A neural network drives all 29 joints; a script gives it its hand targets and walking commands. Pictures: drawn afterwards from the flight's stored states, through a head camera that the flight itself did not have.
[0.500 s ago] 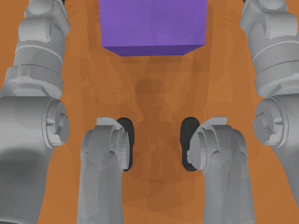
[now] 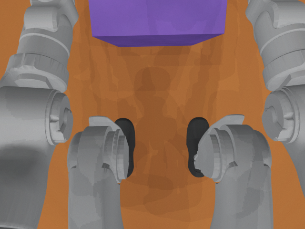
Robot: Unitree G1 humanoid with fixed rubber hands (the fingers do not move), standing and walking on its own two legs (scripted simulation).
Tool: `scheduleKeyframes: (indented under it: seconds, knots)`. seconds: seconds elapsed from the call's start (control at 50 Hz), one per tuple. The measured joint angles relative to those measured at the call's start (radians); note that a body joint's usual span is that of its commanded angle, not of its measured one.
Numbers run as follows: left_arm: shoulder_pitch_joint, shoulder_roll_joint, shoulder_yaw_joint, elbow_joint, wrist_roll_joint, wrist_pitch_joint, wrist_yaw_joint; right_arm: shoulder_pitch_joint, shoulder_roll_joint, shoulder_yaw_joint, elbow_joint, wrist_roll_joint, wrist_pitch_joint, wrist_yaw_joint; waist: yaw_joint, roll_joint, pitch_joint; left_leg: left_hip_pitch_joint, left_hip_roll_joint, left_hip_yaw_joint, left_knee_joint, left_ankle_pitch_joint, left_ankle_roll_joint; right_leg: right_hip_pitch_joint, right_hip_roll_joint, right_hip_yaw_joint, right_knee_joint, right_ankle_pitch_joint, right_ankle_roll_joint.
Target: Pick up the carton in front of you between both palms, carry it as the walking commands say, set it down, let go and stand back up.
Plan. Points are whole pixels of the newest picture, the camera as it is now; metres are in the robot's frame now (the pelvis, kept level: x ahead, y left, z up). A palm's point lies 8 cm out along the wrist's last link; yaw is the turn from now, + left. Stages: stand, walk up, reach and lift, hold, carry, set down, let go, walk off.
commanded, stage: reach and lift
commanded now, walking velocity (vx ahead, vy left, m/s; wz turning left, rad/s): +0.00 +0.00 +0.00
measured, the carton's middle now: out of the picture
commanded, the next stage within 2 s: none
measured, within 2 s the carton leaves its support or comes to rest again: leaves its support in 0.60 s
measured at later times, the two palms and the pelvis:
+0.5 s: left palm out of the picture +0.56 +0.17 -0.17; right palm out of the picture +0.56 -0.14 -0.17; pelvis -0.01 +0.00 -0.01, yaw +0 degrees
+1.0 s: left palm out of the picture +0.50 +0.17 +0.02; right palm out of the picture +0.51 -0.13 +0.02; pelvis -0.01 -0.01 +0.09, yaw +2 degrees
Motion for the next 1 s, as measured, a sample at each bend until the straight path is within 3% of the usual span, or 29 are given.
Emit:
scheduleKeyframes:
  seconds: [0.2, 0.3, 0.42, 0.5, 0.56, 0.64, 0.66, 0.76, 0.9, 1.0]
  knots:
    - [-0.027, -0.02, -0.019, 0.008, 0.002, 0.001, -0.016, -0.035, 0.036, 0.005, 0.015, -0.013, 0.0, 0.004, 0.003, -0.003, 0.016, 0.01, 0.0, -0.005, -0.036, 0.027, -0.006, 0.008, 0.0, -0.005, -0.035, 0.028, -0.008]
    - [-0.065, -0.034, 0.014, 0.013, 0.043, 0.014, 0.011, -0.072, 0.065, -0.048, 0.017, -0.069, 0.011, -0.019, 0.002, -0.002, 0.059, 0.033, -0.002, -0.005, -0.039, 0.031, -0.005, 0.032, -0.002, -0.005, -0.037, 0.031, -0.008]
    - [-0.047, -0.05, 0.119, -0.049, 0.144, 0.082, -0.042, -0.043, 0.079, -0.16, -0.059, -0.163, 0.083, 0.037, 0.003, -0.003, 0.049, 0.012, -0.004, -0.004, -0.008, 0.028, -0.002, 0.012, -0.001, -0.003, -0.006, 0.026, -0.008]
    - [0.006, -0.062, 0.146, -0.133, 0.149, 0.115, -0.059, 0.005, 0.094, -0.183, -0.146, -0.174, 0.122, 0.054, 0.005, 0.004, 0.043, 0.003, 0.0, 0.002, 0.015, 0.019, 0.004, 0.002, 0.005, 0.002, 0.014, 0.021, -0.004]
    - [0.046, -0.075, 0.135, -0.193, 0.121, 0.147, -0.038, 0.027, 0.092, -0.161, -0.183, -0.157, 0.153, 0.041, 0.003, 0.003, 0.025, -0.003, -0.001, 0.004, 0.02, 0.014, 0.007, -0.003, 0.004, 0.005, 0.02, 0.014, -0.001]
    - [0.106, -0.112, 0.091, -0.275, 0.101, 0.199, 0.067, 0.09, 0.116, -0.134, -0.266, -0.132, 0.206, -0.044, -0.002, -0.002, -0.046, -0.013, -0.009, -0.002, 0.003, 0.012, 0.001, -0.009, 0.008, 0.006, 0.004, 0.007, 0.005]
    - [0.124, -0.123, 0.103, -0.299, 0.109, 0.211, 0.067, 0.115, 0.124, -0.146, -0.296, -0.136, 0.216, -0.042, -0.002, -0.003, -0.065, -0.008, -0.012, -0.005, -0.006, 0.012, -0.002, -0.003, 0.014, 0.008, -0.004, 0.006, 0.01]
    - [0.266, -0.21, 0.195, -0.399, 0.198, 0.255, 0.036, 0.272, 0.194, -0.216, -0.401, -0.203, 0.255, -0.013, -0.002, -0.005, -0.261, -0.003, -0.036, -0.018, -0.078, 0.021, -0.019, 0.009, 0.045, 0.029, -0.071, 0.038, 0.024]
    - [0.358, -0.294, 0.361, -0.381, 0.373, 0.287, -0.038, 0.351, 0.306, -0.38, -0.375, -0.384, 0.28, 0.039, 0.008, -0.011, -0.458, 0.067, -0.039, -0.033, -0.251, 0.075, -0.027, 0.078, 0.042, 0.023, -0.234, 0.048, 0.012]
    - [0.369, -0.317, 0.415, -0.385, 0.443, 0.308, -0.066, 0.361, 0.341, -0.444, -0.38, -0.465, 0.296, 0.062, 0.005, -0.006, -0.496, 0.119, -0.042, -0.042, -0.357, 0.123, -0.028, 0.131, 0.035, 0.017, -0.34, 0.094, 0.003]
